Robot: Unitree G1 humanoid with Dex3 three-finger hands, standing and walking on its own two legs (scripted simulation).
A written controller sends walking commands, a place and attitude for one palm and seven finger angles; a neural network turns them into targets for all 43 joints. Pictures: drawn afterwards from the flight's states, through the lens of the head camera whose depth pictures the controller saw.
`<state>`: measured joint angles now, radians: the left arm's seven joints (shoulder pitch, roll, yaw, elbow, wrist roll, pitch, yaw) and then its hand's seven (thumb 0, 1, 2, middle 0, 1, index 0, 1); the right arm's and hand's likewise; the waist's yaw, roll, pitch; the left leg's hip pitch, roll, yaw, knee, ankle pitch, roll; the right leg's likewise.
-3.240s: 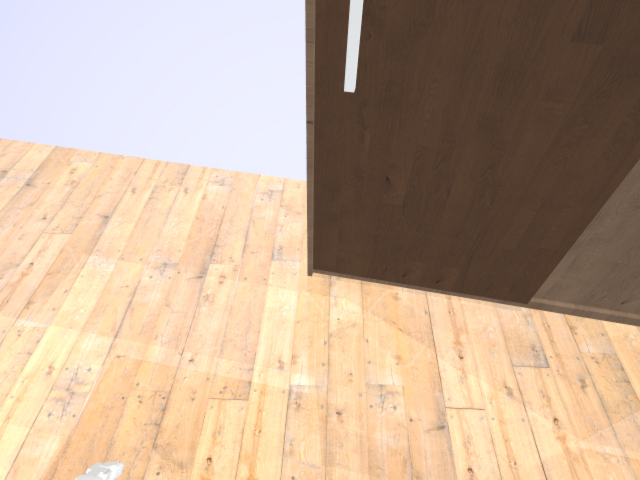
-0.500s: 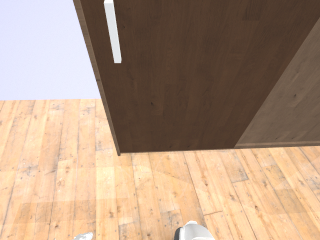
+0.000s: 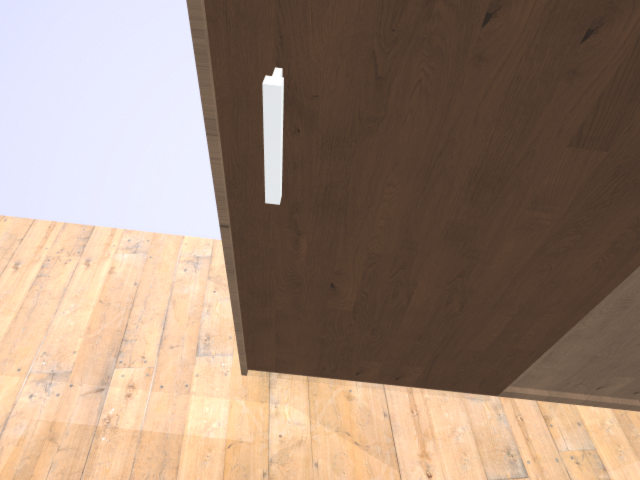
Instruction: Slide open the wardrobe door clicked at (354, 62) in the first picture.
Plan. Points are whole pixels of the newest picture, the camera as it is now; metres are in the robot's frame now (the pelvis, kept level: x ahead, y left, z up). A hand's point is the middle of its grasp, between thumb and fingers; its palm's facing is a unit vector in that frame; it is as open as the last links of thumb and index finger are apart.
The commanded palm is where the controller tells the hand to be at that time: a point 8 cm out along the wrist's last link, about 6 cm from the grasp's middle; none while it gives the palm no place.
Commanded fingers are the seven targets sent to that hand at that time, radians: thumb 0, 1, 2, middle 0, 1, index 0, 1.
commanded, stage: come to a stop and stand still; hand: left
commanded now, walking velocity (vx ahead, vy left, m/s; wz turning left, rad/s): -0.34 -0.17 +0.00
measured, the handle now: (275, 140) +0.53 +0.13 +0.15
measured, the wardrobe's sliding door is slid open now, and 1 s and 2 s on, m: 0.00 0.00 0.00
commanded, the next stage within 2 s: look again from close up in 1.50 s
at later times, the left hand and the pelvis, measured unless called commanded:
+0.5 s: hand out of the picture +0.04 +0.13 -0.16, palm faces +0.02 -0.97 -0.24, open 7.4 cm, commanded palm none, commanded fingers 0.00 0.90 0.90 -0.20 -0.30 -0.20 -0.30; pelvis +0.00 -0.05 +0.01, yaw -1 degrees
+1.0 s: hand out of the picture -0.02 +0.09 -0.16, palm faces +0.04 -0.98 -0.17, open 7.3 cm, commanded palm none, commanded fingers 0.00 0.90 0.90 -0.20 -0.30 -0.20 -0.30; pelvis -0.02 -0.07 +0.02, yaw -1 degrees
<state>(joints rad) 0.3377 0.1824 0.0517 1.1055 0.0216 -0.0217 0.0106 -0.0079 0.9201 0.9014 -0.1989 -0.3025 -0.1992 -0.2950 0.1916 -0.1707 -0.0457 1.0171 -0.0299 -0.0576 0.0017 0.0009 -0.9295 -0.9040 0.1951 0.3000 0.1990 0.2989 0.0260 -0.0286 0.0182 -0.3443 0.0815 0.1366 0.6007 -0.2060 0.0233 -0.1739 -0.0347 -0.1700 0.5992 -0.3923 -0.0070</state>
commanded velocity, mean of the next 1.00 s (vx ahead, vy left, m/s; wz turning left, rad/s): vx -0.05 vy -0.02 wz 0.00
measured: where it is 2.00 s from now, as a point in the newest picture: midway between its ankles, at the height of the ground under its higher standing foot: outside the picture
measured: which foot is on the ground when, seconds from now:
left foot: down 0.00-0.42, up 0.44-0.62, down 0.64-1.00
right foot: up 0.00-0.38, down 0.40-1.00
